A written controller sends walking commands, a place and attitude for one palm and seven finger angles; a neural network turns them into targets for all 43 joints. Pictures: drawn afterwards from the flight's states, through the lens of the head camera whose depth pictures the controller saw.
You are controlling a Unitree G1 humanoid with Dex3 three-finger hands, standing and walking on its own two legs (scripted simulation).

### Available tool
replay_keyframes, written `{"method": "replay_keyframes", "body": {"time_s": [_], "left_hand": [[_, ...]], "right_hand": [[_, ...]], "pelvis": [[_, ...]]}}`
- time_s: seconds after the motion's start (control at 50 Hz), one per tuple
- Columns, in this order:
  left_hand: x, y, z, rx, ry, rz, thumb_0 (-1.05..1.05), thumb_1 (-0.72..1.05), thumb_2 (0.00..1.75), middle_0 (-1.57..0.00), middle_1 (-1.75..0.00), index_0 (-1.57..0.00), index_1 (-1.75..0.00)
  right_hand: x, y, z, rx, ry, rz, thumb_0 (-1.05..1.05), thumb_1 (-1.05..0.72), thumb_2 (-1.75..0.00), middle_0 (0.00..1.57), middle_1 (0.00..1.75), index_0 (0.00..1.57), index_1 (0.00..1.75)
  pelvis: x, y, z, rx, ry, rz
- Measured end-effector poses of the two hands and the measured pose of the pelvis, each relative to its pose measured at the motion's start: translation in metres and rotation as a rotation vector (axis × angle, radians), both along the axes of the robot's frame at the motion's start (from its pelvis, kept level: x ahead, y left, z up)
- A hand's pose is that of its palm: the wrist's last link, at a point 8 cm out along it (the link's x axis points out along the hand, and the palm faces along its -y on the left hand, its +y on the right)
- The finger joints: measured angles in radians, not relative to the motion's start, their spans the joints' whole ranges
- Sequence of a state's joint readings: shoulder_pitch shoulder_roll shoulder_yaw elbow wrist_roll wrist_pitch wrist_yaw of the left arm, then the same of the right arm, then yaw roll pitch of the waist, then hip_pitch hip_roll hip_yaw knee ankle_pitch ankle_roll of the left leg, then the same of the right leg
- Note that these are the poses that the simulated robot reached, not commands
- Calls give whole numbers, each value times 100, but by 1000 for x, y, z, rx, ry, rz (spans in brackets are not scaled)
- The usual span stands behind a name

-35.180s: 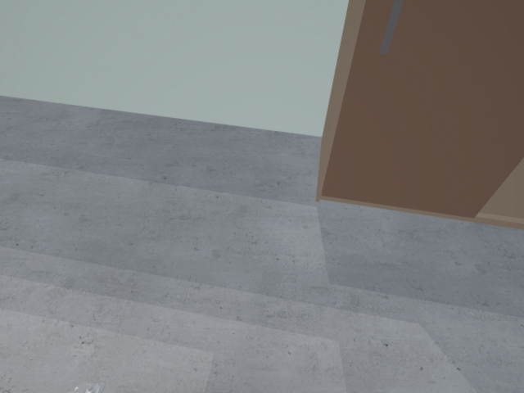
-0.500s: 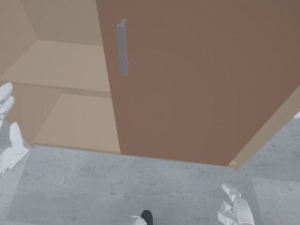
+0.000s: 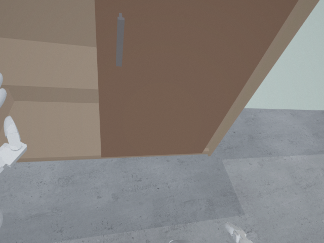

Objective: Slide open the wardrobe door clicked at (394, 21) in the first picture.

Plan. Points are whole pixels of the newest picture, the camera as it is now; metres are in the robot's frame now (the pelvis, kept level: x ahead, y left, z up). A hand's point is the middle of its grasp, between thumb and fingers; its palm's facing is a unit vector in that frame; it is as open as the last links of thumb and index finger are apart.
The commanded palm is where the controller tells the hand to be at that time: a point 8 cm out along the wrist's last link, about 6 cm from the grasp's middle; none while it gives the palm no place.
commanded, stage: stop stepping back and stand still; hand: left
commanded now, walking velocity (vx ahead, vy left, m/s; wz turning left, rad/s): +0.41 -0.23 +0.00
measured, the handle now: (119, 40) +0.75 +0.18 +0.12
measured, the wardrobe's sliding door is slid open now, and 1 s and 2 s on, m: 0.65 0.65 0.65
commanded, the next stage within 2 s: let the arm hang, fingers relaxed in 1.46 s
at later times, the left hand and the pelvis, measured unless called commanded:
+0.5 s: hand out of the picture +0.05 +0.30 +0.17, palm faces +0.41 -0.80 -0.44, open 7.4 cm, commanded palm +0.01 +0.36 +0.17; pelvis -0.12 +0.05 -0.02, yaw +3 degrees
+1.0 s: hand out of the picture +0.09 +0.35 +0.17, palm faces +0.45 -0.71 -0.54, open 7.4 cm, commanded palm +0.02 +0.39 +0.17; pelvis -0.10 +0.08 -0.02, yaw +5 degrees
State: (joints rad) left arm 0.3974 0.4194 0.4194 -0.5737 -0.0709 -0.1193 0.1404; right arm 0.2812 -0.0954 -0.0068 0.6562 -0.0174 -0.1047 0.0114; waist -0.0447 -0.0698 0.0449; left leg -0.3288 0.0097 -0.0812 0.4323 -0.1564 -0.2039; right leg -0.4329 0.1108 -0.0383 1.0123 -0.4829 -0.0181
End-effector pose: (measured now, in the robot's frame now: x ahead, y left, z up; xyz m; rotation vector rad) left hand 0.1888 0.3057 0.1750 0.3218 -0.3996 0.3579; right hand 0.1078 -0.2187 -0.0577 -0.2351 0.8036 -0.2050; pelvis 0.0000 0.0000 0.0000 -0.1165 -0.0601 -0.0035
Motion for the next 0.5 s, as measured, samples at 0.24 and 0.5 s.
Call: {"method": "replay_keyframes", "body": {"time_s": [0.24,0.5], "left_hand": [[-86,51,10,270,-126,71,0,88,90,-22,-30,-22,-30],[-178,29,6,204,81,52,2,89,90,-21,-30,-21,-30]], "right_hand": [[-69,14,-70,-30,57,-45,2,-90,-90,20,30,20,30],[-68,61,-32,46,-74,151,1,-90,-90,20,30,20,30]], "pelvis": [[-62,46,-53,79,-2,-5],[-116,49,-23,80,29,54]]}}
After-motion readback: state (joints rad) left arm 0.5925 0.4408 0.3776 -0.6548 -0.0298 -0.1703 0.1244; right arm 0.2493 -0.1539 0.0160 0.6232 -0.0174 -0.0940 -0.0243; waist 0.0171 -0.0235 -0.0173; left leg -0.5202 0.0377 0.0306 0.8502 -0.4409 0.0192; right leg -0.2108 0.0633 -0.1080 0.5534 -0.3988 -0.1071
